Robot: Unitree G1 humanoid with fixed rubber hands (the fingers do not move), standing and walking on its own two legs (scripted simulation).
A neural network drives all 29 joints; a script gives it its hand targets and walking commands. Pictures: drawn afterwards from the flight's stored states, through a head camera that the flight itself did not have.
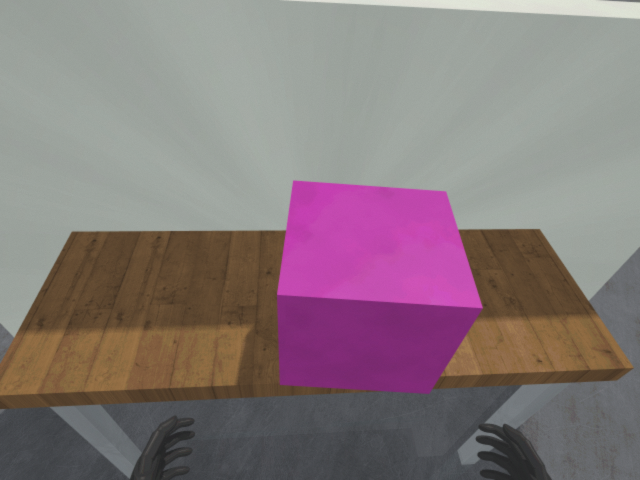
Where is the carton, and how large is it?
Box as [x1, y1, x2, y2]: [277, 180, 482, 393]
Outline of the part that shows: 293,180 277,291 280,384 428,393 482,308 446,192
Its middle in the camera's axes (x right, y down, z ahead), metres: +0.06 +0.07 +0.59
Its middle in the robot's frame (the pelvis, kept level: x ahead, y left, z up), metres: +0.41 -0.06 +0.01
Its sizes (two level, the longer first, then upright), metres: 0.234 0.215 0.232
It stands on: a table, 0.67 m high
